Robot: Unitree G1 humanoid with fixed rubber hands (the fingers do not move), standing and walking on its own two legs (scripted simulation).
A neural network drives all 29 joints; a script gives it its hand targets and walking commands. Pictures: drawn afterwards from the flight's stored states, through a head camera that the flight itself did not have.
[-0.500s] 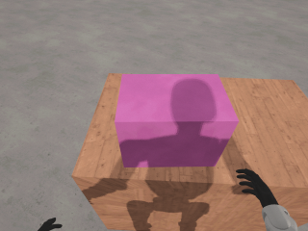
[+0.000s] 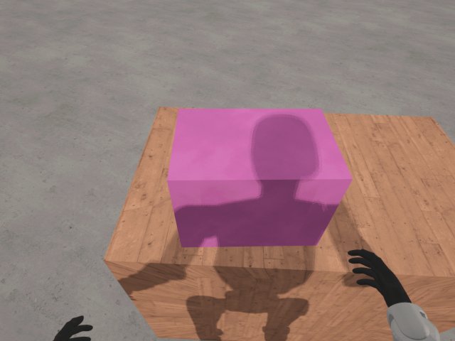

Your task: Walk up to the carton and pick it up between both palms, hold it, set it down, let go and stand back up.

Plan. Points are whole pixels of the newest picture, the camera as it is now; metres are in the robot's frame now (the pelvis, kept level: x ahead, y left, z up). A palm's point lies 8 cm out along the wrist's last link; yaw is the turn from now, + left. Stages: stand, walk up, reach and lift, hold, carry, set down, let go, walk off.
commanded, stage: stand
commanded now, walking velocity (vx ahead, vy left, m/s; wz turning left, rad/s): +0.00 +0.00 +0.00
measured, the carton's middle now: (250, 179) +0.43 -0.05 +0.03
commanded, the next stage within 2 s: none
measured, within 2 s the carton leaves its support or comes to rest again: neither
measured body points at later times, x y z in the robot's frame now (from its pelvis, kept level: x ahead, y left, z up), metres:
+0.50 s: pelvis +0.00 +0.00 +0.00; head +0.00 +0.01 +0.45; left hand +0.13 +0.30 -0.11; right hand +0.22 -0.27 -0.02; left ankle -0.05 +0.12 -0.74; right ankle +0.07 -0.15 -0.74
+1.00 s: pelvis +0.01 +0.01 +0.00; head +0.00 +0.02 +0.45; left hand +0.13 +0.32 -0.11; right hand +0.22 -0.27 -0.02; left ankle -0.05 +0.12 -0.74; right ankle +0.07 -0.15 -0.74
